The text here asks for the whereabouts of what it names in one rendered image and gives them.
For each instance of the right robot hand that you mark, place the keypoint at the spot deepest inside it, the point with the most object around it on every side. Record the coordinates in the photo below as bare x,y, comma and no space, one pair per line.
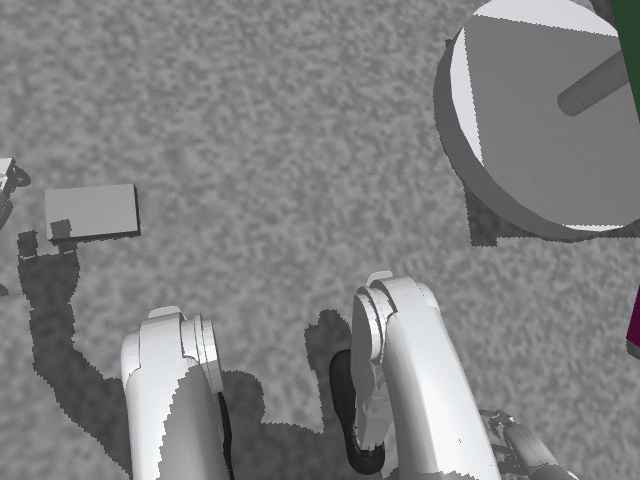
525,452

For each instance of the right robot foot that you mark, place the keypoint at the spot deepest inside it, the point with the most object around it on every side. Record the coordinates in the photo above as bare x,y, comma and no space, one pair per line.
343,396

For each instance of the office chair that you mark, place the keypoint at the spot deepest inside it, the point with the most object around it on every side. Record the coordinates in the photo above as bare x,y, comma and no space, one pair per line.
537,104

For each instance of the left robot foot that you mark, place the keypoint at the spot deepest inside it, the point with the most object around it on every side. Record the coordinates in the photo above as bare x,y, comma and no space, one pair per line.
227,435

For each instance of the left robot hand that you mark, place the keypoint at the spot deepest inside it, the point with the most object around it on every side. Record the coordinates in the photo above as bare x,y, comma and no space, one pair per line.
11,177

